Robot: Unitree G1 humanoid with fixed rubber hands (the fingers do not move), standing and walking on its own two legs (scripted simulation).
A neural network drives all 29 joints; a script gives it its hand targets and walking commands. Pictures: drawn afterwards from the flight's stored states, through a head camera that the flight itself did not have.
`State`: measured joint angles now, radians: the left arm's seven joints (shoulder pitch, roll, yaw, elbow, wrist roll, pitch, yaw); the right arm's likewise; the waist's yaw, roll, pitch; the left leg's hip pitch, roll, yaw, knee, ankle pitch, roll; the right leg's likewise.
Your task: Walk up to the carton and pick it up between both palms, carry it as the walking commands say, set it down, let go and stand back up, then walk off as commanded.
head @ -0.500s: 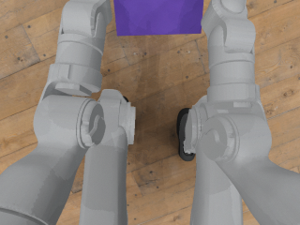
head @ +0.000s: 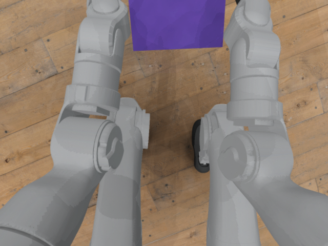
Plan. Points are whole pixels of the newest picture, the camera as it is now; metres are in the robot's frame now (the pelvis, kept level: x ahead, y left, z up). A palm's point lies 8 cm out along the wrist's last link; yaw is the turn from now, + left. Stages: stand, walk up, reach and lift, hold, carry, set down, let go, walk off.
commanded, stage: reach and lift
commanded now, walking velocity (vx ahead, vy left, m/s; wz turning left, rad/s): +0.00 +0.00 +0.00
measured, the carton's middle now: (176, 8) +0.55 +0.02 -0.19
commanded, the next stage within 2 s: none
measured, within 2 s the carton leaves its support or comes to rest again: neither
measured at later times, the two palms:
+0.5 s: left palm out of the picture +0.51 +0.14 -0.04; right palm out of the picture +0.52 -0.10 -0.01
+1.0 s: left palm out of the picture +0.49 +0.14 +0.04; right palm out of the picture +0.50 -0.10 +0.06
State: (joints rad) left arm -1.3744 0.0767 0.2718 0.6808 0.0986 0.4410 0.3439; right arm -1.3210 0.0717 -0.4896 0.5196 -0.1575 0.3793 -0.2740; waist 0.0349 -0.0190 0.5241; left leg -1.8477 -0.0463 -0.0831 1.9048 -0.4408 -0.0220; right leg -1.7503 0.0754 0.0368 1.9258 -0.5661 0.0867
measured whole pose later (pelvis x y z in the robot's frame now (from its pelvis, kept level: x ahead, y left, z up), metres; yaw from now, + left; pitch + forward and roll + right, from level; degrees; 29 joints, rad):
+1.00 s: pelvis -0.01 +0.00 +0.11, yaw +1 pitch +13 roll -3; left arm -1.21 0.02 0.25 0.64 0.10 0.45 0.36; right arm -1.16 0.12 -0.46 0.49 -0.16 0.40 -0.30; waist 0.01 -0.02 0.52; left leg -1.39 -0.04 -0.08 1.54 -0.38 -0.02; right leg -1.31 0.06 0.05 1.56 -0.48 0.07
